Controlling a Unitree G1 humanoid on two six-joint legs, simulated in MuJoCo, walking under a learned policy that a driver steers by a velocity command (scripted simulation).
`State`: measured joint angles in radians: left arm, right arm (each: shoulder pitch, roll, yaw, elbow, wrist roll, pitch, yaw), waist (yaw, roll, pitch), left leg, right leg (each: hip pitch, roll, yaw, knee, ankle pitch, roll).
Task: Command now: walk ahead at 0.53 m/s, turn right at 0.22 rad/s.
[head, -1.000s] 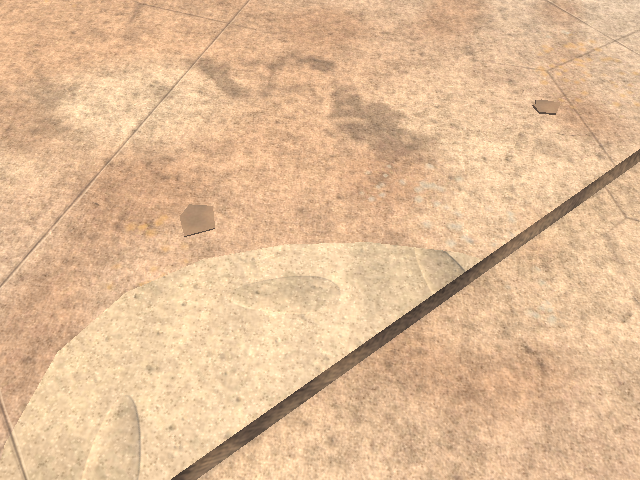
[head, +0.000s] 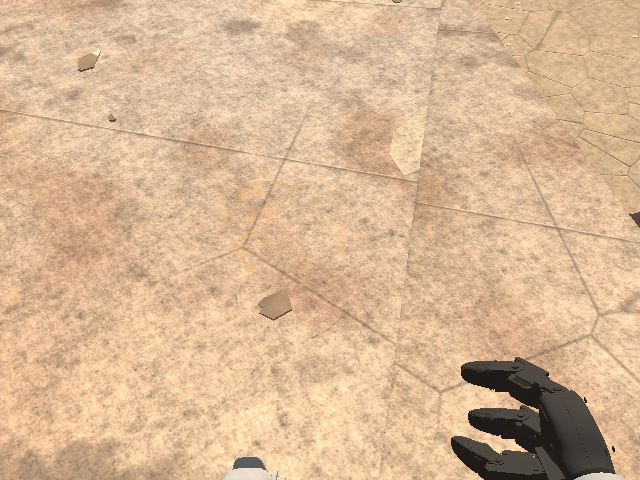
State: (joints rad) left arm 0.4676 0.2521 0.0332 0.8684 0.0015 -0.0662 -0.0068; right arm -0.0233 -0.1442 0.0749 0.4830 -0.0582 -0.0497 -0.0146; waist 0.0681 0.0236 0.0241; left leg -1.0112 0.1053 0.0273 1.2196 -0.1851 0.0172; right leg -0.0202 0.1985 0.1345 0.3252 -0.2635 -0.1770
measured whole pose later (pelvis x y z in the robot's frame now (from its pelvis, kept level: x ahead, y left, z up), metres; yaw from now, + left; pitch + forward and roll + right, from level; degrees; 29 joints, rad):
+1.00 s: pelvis +0.37 +0.03 +0.01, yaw +32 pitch +4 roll +1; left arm 0.35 0.24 0.06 0.81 -0.02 0.02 0.04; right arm 0.08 -0.17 0.01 0.47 0.00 0.02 -0.04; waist 0.04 -0.01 0.03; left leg -0.77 0.00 0.01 1.23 -0.55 -0.06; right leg -0.10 -0.06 0.07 0.29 -0.26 0.04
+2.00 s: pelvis +0.33 -0.04 +0.01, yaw +10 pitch -2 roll +0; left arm -0.02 0.20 0.01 0.59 -0.02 0.10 0.01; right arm 0.67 -0.22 -0.05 0.81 0.00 0.11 -0.02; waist -0.22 -0.05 -0.06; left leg -0.26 -0.10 0.08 0.96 -0.83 0.32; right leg -0.43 -0.04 -0.18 0.89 -0.35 0.09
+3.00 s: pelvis +0.47 +0.09 +0.08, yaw +25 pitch +3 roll +1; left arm 0.12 0.25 0.03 0.59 -0.03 0.03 -0.03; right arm 0.15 -0.29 -0.05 0.75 -0.01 -0.02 -0.05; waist -0.05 -0.02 0.00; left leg -0.25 0.05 0.27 0.46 -0.26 0.04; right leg -0.57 -0.07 -0.06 0.84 -0.27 0.04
